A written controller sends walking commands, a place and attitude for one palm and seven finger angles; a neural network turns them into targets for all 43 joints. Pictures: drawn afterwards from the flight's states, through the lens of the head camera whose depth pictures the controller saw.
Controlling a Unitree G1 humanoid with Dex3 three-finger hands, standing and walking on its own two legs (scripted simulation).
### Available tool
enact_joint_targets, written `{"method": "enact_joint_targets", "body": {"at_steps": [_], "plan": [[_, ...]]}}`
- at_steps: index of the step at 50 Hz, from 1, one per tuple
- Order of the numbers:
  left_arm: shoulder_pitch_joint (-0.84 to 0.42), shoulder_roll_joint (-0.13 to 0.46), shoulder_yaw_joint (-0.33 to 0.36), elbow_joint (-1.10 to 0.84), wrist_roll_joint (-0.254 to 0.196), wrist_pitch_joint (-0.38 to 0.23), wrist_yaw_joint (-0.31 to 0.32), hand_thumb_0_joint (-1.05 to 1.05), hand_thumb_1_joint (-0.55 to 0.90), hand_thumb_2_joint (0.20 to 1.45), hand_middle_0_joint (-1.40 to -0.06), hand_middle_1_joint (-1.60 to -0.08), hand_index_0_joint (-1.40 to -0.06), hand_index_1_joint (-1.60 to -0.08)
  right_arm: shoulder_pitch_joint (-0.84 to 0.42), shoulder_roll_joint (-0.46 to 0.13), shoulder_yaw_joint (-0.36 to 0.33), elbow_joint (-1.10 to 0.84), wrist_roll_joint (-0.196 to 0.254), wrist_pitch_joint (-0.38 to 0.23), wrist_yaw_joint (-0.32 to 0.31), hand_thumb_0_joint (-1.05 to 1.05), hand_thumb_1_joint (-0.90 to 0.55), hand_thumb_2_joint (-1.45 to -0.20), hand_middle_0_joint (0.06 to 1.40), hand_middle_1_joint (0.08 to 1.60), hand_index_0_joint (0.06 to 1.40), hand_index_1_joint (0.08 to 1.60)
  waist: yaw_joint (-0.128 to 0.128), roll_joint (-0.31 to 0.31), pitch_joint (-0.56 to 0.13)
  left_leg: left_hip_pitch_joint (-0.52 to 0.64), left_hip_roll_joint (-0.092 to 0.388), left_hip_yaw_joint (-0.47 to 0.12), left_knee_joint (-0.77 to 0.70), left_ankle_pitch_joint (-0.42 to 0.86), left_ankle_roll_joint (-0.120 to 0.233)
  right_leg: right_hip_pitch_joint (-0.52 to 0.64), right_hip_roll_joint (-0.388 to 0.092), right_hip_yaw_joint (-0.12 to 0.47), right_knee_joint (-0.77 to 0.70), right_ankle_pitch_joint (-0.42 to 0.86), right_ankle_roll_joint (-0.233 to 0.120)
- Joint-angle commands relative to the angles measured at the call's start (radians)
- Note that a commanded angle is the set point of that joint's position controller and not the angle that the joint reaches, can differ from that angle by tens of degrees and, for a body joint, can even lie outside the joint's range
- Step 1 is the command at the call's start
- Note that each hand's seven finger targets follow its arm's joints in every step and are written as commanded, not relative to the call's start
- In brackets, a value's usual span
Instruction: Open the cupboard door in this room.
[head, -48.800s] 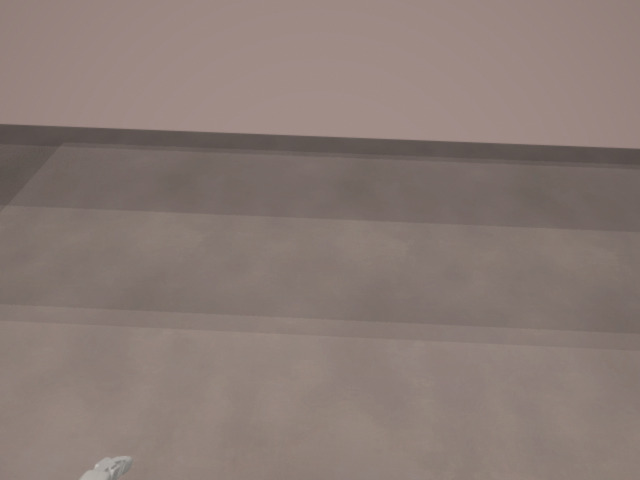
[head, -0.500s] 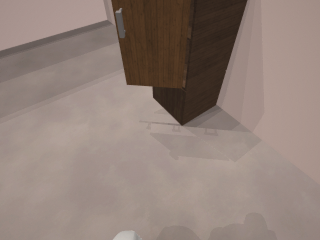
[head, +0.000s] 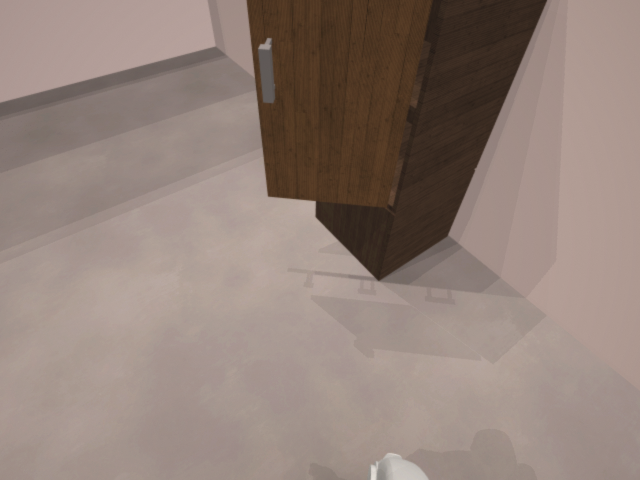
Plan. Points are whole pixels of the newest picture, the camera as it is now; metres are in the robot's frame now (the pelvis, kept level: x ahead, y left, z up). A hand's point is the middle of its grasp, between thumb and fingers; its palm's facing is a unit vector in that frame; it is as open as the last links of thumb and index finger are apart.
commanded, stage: take the last steps up to it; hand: left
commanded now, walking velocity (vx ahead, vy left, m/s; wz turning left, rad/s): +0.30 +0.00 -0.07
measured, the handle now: (268, 70) +0.92 +0.17 +0.05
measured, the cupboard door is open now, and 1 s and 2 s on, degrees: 47 47 47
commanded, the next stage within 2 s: come to a stop and stand still in 0.66 s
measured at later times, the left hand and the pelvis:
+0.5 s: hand (218, 453) +0.19 +0.16 -0.17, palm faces +0.07 -0.98 -0.20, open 7.2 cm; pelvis +0.18 -0.03 +0.00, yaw +0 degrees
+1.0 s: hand (216, 330) +0.39 +0.21 -0.18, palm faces +0.01 -0.98 -0.20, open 7.3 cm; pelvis +0.32 +0.02 -0.01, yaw -1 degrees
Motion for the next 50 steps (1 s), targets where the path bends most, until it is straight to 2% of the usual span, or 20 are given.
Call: {"method": "enact_joint_targets", "body": {"at_steps": [1,5,7,8,9,10,12,16,20,25,28,30,31,32,33,34,37,41,47,50], "plan": [[-0.089,0.023,-0.007,-0.088,0.002,-0.011,0.000,0.000,0.900,0.900,-0.200,-0.300,-0.200,-0.300,0.096,-0.123,-0.021,-0.006,-0.004,-0.016,-0.003,0.000,-0.900,-0.900,0.200,0.300,0.200,0.300,-0.027,0.105,0.068,0.002,0.322,-0.165,-0.122,0.334,0.124,-0.008,0.001,0.005,-0.157,0.011,-0.015],[-0.095,0.037,-0.001,-0.100,0.003,-0.017,-0.003,0.000,0.900,0.900,-0.200,-0.300,-0.200,-0.300,0.109,-0.133,-0.021,0.020,-0.010,-0.007,-0.003,0.000,-0.900,-0.900,0.200,0.300,0.200,0.300,-0.015,0.086,0.070,-0.043,0.317,-0.144,-0.038,0.327,0.101,0.169,0.046,-0.027,-0.289,-0.013,-0.038],[0.070,0.070,0.014,-0.051,0.006,-0.027,0.000,0.000,0.900,0.900,-0.200,-0.300,-0.200,-0.300,0.089,-0.129,-0.017,0.023,-0.001,-0.005,-0.002,0.000,-0.900,-0.900,0.200,0.300,0.200,0.300,0.065,0.045,-0.003,-0.125,0.243,-0.086,0.177,0.370,0.054,0.442,0.076,-0.029,-0.394,0.037,-0.061],[0.211,0.136,0.034,-0.009,0.011,-0.041,0.008,0.000,0.900,0.900,-0.200,-0.300,-0.200,-0.300,0.080,-0.109,-0.015,0.010,0.011,-0.009,0.003,0.000,-0.900,-0.900,0.200,0.300,0.200,0.300,0.120,-0.064,-0.084,-0.303,0.164,-0.023,0.410,0.268,0.007,0.690,-0.055,0.148,-0.433,0.027,-0.119],[0.339,0.224,0.058,0.024,0.005,-0.046,0.017,0.000,0.900,0.900,-0.200,-0.300,-0.200,-0.300,0.095,-0.075,-0.014,-0.018,0.022,-0.011,0.007,0.000,-0.900,-0.900,0.200,0.300,0.200,0.300,0.141,-0.265,-0.176,-0.518,0.027,0.028,0.730,-0.281,-0.044,0.864,-0.321,0.521,-0.580,0.075,-0.245],[0.323,0.227,0.055,0.015,-0.012,-0.041,0.030,0.000,0.900,0.900,-0.200,-0.300,-0.200,-0.300,0.031,-0.122,-0.024,-0.041,0.021,0.000,0.009,0.000,-0.900,-0.900,0.200,0.300,0.200,0.300,0.138,-0.164,-0.121,-0.558,0.072,-0.097,0.892,-0.358,-0.036,0.745,-0.371,0.574,-0.667,0.018,-0.285],[0.155,0.132,0.030,-0.027,-0.014,-0.042,0.039,0.000,0.900,0.900,-0.200,-0.300,-0.200,-0.300,-0.043,-0.084,-0.031,-0.037,0.015,0.009,0.012,0.000,-0.900,-0.900,0.200,0.300,0.200,0.300,0.069,-0.051,0.016,-0.570,0.149,-0.157,0.904,-0.168,-0.042,0.509,-0.286,0.397,-0.716,-0.037,-0.226],[0.107,0.057,0.010,-0.021,-0.008,-0.070,0.035,0.000,0.900,0.900,-0.200,-0.300,-0.200,-0.300,0.026,-0.022,-0.024,-0.004,0.002,0.037,0.025,0.000,-0.900,-0.900,0.200,0.300,0.200,0.300,-0.010,-0.060,-0.024,-0.431,0.169,-0.110,0.727,-0.046,-0.079,0.382,-0.177,0.134,-0.747,0.124,-0.169],[0.175,0.056,0.015,0.019,-0.002,-0.083,0.031,0.000,0.900,0.900,-0.200,-0.300,-0.200,-0.300,-0.068,0.001,-0.028,-0.041,0.003,0.037,0.037,0.000,-0.900,-0.900,0.200,0.300,0.200,0.300,0.016,-0.025,-0.015,-0.462,0.152,-0.074,0.542,-0.005,-0.097,0.438,-0.171,0.133,-0.753,0.184,-0.188],[0.214,0.092,0.010,0.062,0.002,-0.082,0.026,0.000,0.900,0.900,-0.200,-0.300,-0.200,-0.300,-0.206,-0.026,-0.028,-0.097,0.006,0.025,0.050,0.000,-0.900,-0.900,0.200,0.300,0.200,0.300,0.038,-0.085,0.033,-0.449,0.129,-0.058,0.378,0.008,-0.088,0.464,-0.189,0.130,-0.725,0.201,-0.179],[0.207,0.111,0.013,0.074,0.002,-0.073,0.030,0.000,0.900,0.900,-0.200,-0.300,-0.200,-0.300,-0.206,-0.045,-0.027,-0.099,0.005,0.016,0.050,0.000,-0.900,-0.900,0.200,0.300,0.200,0.300,0.016,-0.082,0.035,-0.319,0.098,-0.039,0.258,0.031,-0.074,0.436,-0.182,0.100,-0.663,0.194,-0.149],[0.198,0.101,0.011,0.077,-0.002,-0.067,0.027,0.000,0.900,0.900,-0.200,-0.300,-0.200,-0.300,-0.103,-0.081,-0.033,-0.062,0.000,0.003,0.039,0.000,-0.900,-0.900,0.200,0.300,0.200,0.300,-0.035,0.000,-0.006,-0.081,0.064,-0.014,0.156,0.082,-0.058,0.326,-0.115,0.045,-0.501,0.224,-0.109],[0.204,0.073,0.003,0.063,-0.005,-0.063,0.025,0.000,0.900,0.900,-0.200,-0.300,-0.200,-0.300,0.019,-0.155,-0.047,-0.035,-0.006,-0.005,0.027,0.000,-0.900,-0.900,0.200,0.300,0.200,0.300,-0.085,0.129,-0.079,0.100,0.187,-0.162,0.125,0.121,-0.007,0.210,-0.044,-0.016,-0.285,0.129,-0.068],[0.230,0.022,-0.011,0.042,-0.013,-0.065,0.021,0.000,0.900,0.900,-0.200,-0.300,-0.200,-0.300,0.124,-0.252,-0.067,-0.019,-0.014,-0.005,0.014,0.000,-0.900,-0.900,0.200,0.300,0.200,0.300,-0.103,0.336,-0.164,0.251,0.423,-0.458,0.057,0.241,0.110,0.030,0.075,-0.096,0.004,-0.308,-0.022],[0.185,0.035,-0.013,0.019,-0.006,-0.063,0.028,0.000,0.900,0.900,-0.200,-0.300,-0.200,-0.300,0.146,-0.256,-0.064,-0.021,-0.006,0.009,0.002,0.000,-0.900,-0.900,0.200,0.300,0.200,0.300,-0.111,0.262,-0.167,0.230,0.487,-0.512,0.020,0.319,0.183,-0.029,0.077,-0.006,0.199,-0.400,-0.032],[0.155,0.036,-0.010,0.013,-0.002,-0.061,0.029,0.000,0.900,0.900,-0.200,-0.300,-0.200,-0.300,0.093,-0.231,-0.055,-0.035,-0.003,0.009,-0.003,0.000,-0.900,-0.900,0.200,0.300,0.200,0.300,-0.088,0.167,-0.112,0.141,0.466,-0.449,0.018,0.342,0.192,-0.059,0.040,0.030,0.272,-0.353,-0.037],[0.153,0.010,-0.010,0.036,0.000,-0.036,0.023,0.000,0.900,0.900,-0.200,-0.300,-0.200,-0.300,-0.037,-0.135,-0.021,-0.069,0.002,-0.007,-0.012,0.000,-0.900,-0.900,0.200,0.300,0.200,0.300,-0.019,0.140,-0.020,-0.083,0.379,-0.286,-0.042,0.371,0.130,0.007,-0.014,0.067,0.255,-0.197,-0.015],[0.210,-0.025,-0.023,0.062,-0.008,-0.002,0.034,0.000,0.900,0.900,-0.200,-0.300,-0.200,-0.300,-0.100,-0.103,0.002,-0.068,0.004,-0.009,-0.024,0.000,-0.900,-0.900,0.200,0.300,0.200,0.300,0.037,0.100,-0.056,-0.175,0.315,-0.141,-0.017,0.675,0.086,0.198,0.006,0.062,0.003,-0.103,0.009],[0.147,0.037,-0.003,0.014,-0.001,0.038,0.040,0.000,0.900,0.900,-0.200,-0.300,-0.200,-0.300,-0.118,-0.158,-0.029,-0.056,0.003,0.043,-0.035,0.000,-0.900,-0.900,0.200,0.300,0.200,0.300,0.021,0.178,-0.034,-0.186,0.345,-0.181,0.053,0.552,0.089,0.295,0.050,0.022,-0.233,-0.102,-0.001],[0.136,0.073,0.007,-0.011,0.004,0.039,0.043,0.000,0.900,0.900,-0.200,-0.300,-0.200,-0.300,-0.100,-0.155,-0.040,-0.052,0.007,0.059,-0.034,0.000,-0.900,-0.900,0.200,0.300,0.200,0.300,0.029,0.139,0.005,-0.230,0.304,-0.196,0.118,0.460,0.049,0.347,0.048,0.042,-0.374,0.083,-0.024]]}}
